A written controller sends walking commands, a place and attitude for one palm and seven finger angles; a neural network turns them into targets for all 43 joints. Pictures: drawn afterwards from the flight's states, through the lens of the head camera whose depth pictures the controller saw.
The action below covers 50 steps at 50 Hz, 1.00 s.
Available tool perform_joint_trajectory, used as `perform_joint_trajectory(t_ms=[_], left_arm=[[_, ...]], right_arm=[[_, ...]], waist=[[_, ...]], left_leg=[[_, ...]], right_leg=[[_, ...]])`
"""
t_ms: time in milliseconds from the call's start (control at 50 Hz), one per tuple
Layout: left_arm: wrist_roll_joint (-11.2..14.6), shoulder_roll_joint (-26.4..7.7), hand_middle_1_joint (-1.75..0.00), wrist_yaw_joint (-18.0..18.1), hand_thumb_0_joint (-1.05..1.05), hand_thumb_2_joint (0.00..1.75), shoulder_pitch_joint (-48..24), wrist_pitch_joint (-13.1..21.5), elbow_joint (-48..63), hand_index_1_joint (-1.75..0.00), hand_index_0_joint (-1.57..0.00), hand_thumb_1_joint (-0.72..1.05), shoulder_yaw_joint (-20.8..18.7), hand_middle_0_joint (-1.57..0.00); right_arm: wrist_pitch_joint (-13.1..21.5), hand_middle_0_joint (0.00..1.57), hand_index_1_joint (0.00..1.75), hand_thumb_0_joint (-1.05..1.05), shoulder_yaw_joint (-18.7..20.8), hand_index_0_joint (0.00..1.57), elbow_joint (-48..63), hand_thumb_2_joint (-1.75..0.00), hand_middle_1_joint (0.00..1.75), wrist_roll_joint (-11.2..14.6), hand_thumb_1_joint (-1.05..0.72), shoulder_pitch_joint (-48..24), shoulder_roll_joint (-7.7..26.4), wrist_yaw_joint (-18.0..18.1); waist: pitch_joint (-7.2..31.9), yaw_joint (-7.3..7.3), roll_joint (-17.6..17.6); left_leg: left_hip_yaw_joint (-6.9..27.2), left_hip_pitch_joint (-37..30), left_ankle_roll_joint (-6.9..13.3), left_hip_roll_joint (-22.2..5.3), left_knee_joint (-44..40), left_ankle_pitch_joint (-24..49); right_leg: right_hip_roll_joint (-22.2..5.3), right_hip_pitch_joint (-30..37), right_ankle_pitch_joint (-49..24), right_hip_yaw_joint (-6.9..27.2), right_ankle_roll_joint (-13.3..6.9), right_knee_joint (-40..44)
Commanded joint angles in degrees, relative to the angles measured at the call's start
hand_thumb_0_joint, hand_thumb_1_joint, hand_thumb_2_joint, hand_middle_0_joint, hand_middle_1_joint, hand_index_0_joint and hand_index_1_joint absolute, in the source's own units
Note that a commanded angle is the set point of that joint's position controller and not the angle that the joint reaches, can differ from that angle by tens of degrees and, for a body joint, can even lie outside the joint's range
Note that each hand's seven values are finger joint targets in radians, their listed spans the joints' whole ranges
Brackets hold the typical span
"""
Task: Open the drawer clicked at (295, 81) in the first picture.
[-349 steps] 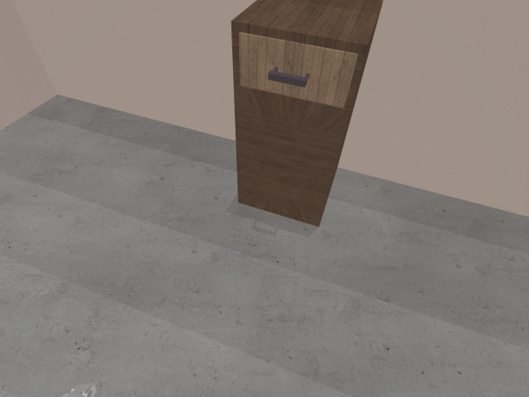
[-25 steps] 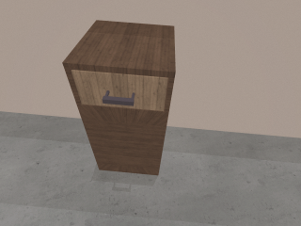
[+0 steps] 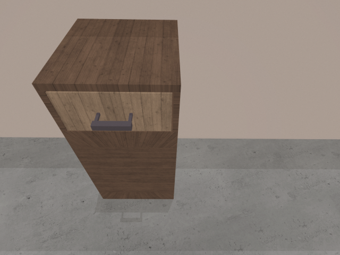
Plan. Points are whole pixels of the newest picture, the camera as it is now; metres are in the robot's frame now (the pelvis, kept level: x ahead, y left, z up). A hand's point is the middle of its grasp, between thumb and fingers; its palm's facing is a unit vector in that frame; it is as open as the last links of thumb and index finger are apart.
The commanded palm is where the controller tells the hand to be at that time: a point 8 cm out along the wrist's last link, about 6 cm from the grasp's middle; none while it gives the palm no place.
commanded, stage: come to a stop and stand still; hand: left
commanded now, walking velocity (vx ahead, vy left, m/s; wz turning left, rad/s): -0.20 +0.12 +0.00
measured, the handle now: (113, 120) +0.51 +0.20 -0.02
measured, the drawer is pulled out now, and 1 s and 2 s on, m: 0.00 0.00 0.00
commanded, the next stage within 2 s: look again from close up in 1.02 s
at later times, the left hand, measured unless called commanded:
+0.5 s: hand out of the picture +0.02 +0.21 -0.18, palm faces +0.07 -0.98 -0.20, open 7.3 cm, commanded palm none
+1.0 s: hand out of the picture -0.07 +0.15 -0.17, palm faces +0.05 -0.99 -0.13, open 7.4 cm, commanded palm none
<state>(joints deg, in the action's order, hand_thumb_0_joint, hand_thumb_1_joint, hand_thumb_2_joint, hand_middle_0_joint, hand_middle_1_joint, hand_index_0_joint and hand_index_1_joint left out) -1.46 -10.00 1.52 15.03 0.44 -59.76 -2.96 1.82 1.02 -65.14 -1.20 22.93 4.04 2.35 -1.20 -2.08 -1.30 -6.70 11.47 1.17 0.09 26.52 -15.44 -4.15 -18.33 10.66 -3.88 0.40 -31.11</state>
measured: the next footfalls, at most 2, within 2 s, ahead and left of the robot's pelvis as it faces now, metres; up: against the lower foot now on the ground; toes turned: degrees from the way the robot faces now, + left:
left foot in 0.30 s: +0.03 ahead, +0.11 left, +0.00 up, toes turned -1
right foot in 0.58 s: -0.01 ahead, -0.10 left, +0.00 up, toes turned -2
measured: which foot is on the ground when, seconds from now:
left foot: down 0.00-0.06, up 0.08-0.28, down 0.30-1.00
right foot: down 0.00-0.32, up 0.34-0.56, down 0.58-1.00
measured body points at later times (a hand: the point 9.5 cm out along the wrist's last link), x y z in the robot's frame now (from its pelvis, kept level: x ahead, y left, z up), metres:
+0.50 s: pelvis -0.01 +0.03 +0.00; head +0.01 +0.04 +0.45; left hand +0.02 +0.26 -0.16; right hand +0.06 -0.21 -0.14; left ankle -0.02 +0.10 -0.74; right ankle -0.04 -0.11 -0.71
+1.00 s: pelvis -0.04 +0.01 +0.01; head -0.04 +0.01 +0.46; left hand -0.07 +0.20 -0.16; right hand -0.08 -0.21 -0.15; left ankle -0.02 +0.11 -0.74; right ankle -0.05 -0.10 -0.74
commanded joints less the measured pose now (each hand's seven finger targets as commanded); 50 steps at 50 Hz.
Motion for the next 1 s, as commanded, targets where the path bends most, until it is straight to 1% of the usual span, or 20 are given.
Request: perform_joint_trajectory(t_ms=[0,40,80,100,160,200,240,260,280,300,320,360,400,460,520,560,580,620,740,980], left_arm=[[0.6,-4.3,-0.3,0.9,0.0,0.9,6.8,0.7,0.1,-0.3,-0.2,0.9,0.4,-0.2],[0.7,-6.0,-0.3,1.3,0.0,0.9,5.3,0.7,1.0,-0.3,-0.2,0.9,-0.2,-0.2],[0.3,-6.2,-0.3,1.7,0.0,0.9,3.5,0.3,1.8,-0.3,-0.2,0.9,-0.6,-0.2],[0.2,-6.4,-0.3,1.9,0.0,0.9,2.6,0.1,2.2,-0.3,-0.2,0.9,-1.0,-0.2],[-0.3,-7.9,-0.3,1.9,0.0,0.9,-0.2,-0.7,3.8,-0.3,-0.2,0.9,-2.2,-0.2],[-0.3,-8.0,-0.3,1.8,0.0,0.9,-2.0,-1.1,4.4,-0.3,-0.2,0.9,-2.5,-0.2],[0.1,-7.2,-0.3,1.5,0.0,0.9,-3.3,-1.6,5.1,-0.3,-0.2,0.9,-2.4,-0.2],[0.4,-5.2,-0.3,1.1,0.0,0.9,-2.6,-2.1,5.8,-0.3,-0.2,0.9,-2.0,-0.2],[0.5,-2.5,-0.3,0.7,0.0,0.9,-2.1,-2.3,6.4,-0.3,-0.2,0.9,-1.4,-0.2],[0.1,-2.0,-0.3,0.9,0.0,0.9,-3.2,-2.7,6.2,-0.3,-0.2,0.9,-0.9,-0.2],[0.0,-2.6,-0.3,0.8,0.0,0.9,-3.5,-3.0,5.7,-0.3,-0.2,0.9,-1.0,-0.2],[0.0,-2.1,-0.3,0.4,0.0,0.9,-0.8,-2.7,4.0,-0.3,-0.2,0.9,-0.7,-0.2],[0.0,-2.0,-0.3,0.2,0.0,0.9,-0.4,-2.1,3.1,-0.3,-0.2,0.9,-0.1,-0.2],[0.3,-1.7,-0.3,0.4,0.0,0.9,-0.7,-1.7,2.8,-0.3,-0.2,0.9,0.7,-0.2],[0.5,-2.6,-0.3,0.6,0.0,0.9,3.6,-1.0,0.5,-0.3,-0.2,0.9,1.0,-0.2],[0.3,-4.2,-0.3,0.9,0.0,0.9,3.9,-0.3,-0.6,-0.3,-0.2,0.9,1.3,-0.2],[0.3,-4.3,-0.3,0.9,0.0,0.9,3.7,-0.2,-0.8,-0.3,-0.2,0.9,1.5,-0.2],[0.4,-3.6,-0.3,0.9,0.0,0.9,3.4,0.2,-1.3,-0.3,-0.2,0.9,1.8,-0.2],[0.6,-2.9,-0.3,0.8,0.0,0.9,5.3,0.1,-2.7,-0.3,-0.2,0.9,2.2,-0.2],[0.8,-0.5,-0.3,1.0,0.0,0.9,9.3,0.4,-3.9,-0.3,-0.2,0.9,2.3,-0.2]], right_arm=[[-1.0,0.2,0.3,0.0,0.8,0.2,2.2,-0.9,0.3,0.9,-0.9,2.9,4.0,-0.4],[-2.6,0.2,0.3,0.0,1.5,0.2,2.2,-0.9,0.3,0.7,-0.9,2.7,5.0,-0.2],[-3.3,0.2,0.3,0.0,2.1,0.2,3.0,-0.9,0.3,0.8,-0.9,0.6,5.6,-0.2],[-3.5,0.2,0.3,0.0,2.2,0.2,3.3,-0.9,0.3,0.9,-0.9,0.2,5.5,-0.2],[-3.9,0.2,0.3,0.0,2.4,0.2,4.9,-0.9,0.3,0.7,-0.9,-2.4,5.4,-0.5],[-3.9,0.2,0.3,0.0,2.6,0.2,5.3,-0.9,0.3,0.7,-0.9,-1.4,5.8,-0.6],[-3.4,0.2,0.3,0.0,2.6,0.2,4.9,-0.9,0.3,0.5,-0.9,0.6,6.5,-0.7],[-3.0,0.2,0.3,0.0,2.8,0.2,5.6,-0.9,0.3,0.1,-0.9,0.1,9.2,-0.7],[-2.7,0.2,0.3,0.0,3.0,0.2,7.2,-0.9,0.3,-0.3,-0.9,-2.7,12.6,-0.8],[-2.5,0.2,0.3,0.0,3.0,0.2,8.1,-0.9,0.3,-0.3,-0.9,-6.1,13.1,-0.9],[-2.1,0.2,0.3,0.0,2.7,0.2,8.7,-0.9,0.3,-0.4,-0.9,-7.9,12.5,-0.3],[-2.0,0.2,0.3,0.0,2.1,0.2,8.9,-0.9,0.3,-0.5,-0.9,-10.6,12.2,0.0],[-1.7,0.2,0.3,0.0,2.0,0.2,8.5,-0.9,0.3,-0.2,-0.9,-9.7,12.0,0.0],[-1.5,0.2,0.3,0.0,2.1,0.2,7.3,-0.9,0.3,0.1,-0.9,-7.7,12.8,0.0],[-1.4,0.2,0.3,0.0,1.8,0.2,6.6,-0.9,0.3,0.6,-0.9,-8.1,12.3,-0.2],[-1.4,0.2,0.3,0.0,1.4,0.2,6.3,-0.9,0.3,1.0,-0.9,-7.9,10.2,-0.6],[-1.6,0.2,0.3,0.0,1.2,0.2,5.8,-0.9,0.3,0.9,-0.9,-7.7,9.8,-0.7],[-1.9,0.2,0.3,0.0,1.1,0.2,4.9,-0.9,0.3,0.6,-0.9,-7.8,10.0,-0.8],[-1.9,0.2,0.3,0.0,-0.1,0.2,2.0,-0.9,0.3,0.6,-0.9,-6.6,9.4,-0.9],[-1.8,0.2,0.3,0.0,-0.5,0.2,-0.3,-0.9,0.3,0.4,-0.9,-0.7,7.1,-0.5]], waist=[[0.5,1.86,-3.4],[3.7,1.89,-11.8],[2.7,2.59,-10.7],[2.7,2.51,-7.4],[2.6,2.79,-6.3],[3.3,1.76,-7.0],[3.2,0.31,-6.0],[3.0,0.73,1.6],[1.8,1.92,11.9],[0.0,1.74,15.8],[-1.3,1.9,14.1],[-1.3,3.39,10.9],[0.3,2.71,7.8],[2.5,1.65,8.0],[3.4,2.95,5.4],[1.4,1.51,0.5],[1.0,1.38,-0.1],[1.5,1.17,-5.9],[-3.9,1.64,0.2],[-4.8,1.83,1.3]], left_leg=[[3.5,8.7,-0.9,-3.8,1.2,0.6],[1.3,6.8,-2.0,-2.7,9.1,-6.4],[2.9,9.1,-2.2,-2.6,17.6,-12.9],[3.5,9.7,-2.3,-2.7,19.7,-13.4],[3.9,9.7,-2.7,-1.9,17.9,-12.9],[3.5,6.5,-2.7,-1.9,11.5,-8.7],[2.5,-2.1,-2.3,-2.3,-0.8,3.1],[8.5,-4.7,-0.1,-7.5,-4.3,10.6],[15.5,-0.3,3.6,-15.3,-8.4,18.2],[18.5,5.6,6.8,-18.1,-12.7,18.2],[17.8,7.5,8.2,-17.4,-14.2,17.0],[13.4,2.4,8.5,-14.9,-11.6,20.6],[10.7,-4.0,8.3,-13.8,-9.4,29.1],[10.6,-8.8,8.3,-13.9,-7.7,34.3],[9.5,-7.5,5.2,-11.4,-4.7,28.9],[7.4,-3.4,1.1,-7.2,-5.0,15.9],[7.1,-3.8,0.7,-6.6,-5.6,15.6],[6.2,-5.7,0.4,-6.7,-5.4,12.2],[6.8,-3.0,0.3,-6.5,-9.6,3.4],[6.8,-0.1,0.1,-6.3,-9.5,0.7]], right_leg=[[-10.8,13.5,-33.3,9.0,-4.2,5.1],[-13.1,13.6,-43.6,10.0,-6.6,6.1],[-15.3,13.1,-46.2,10.9,-10.0,7.2],[-16.2,12.8,-44.6,11.6,-11.6,7.4],[-15.4,12.2,-38.8,10.3,-12.3,7.5],[-14.2,10.6,-33.3,9.4,-11.0,6.4],[-10.6,4.3,-21.2,7.4,-7.0,3.6],[-5.5,-0.5,-9.2,4.1,-3.7,-0.1],[-0.3,-1.1,4.8,-0.5,-0.4,-4.1],[1.1,0.5,15.3,0.4,0.3,-12.4],[1.0,0.2,16.8,3.6,-0.1,-18.7],[0.9,-2.8,14.8,4.4,-0.2,-21.1],[0.6,-3.4,13.5,3.0,0.5,-16.8],[0.4,0.3,13.1,1.7,0.9,-6.8],[-0.1,7.8,1.5,1.9,0.7,8.1],[-4.3,8.9,-9.9,6.7,-1.4,10.5],[-4.7,8.3,-11.6,6.6,-1.8,9.7],[-4.2,6.6,-10.6,6.9,-1.8,10.2],[-3.1,3.8,3.1,6.9,-1.4,14.2],[-2.3,3.4,5.6,6.7,-2.0,14.4]])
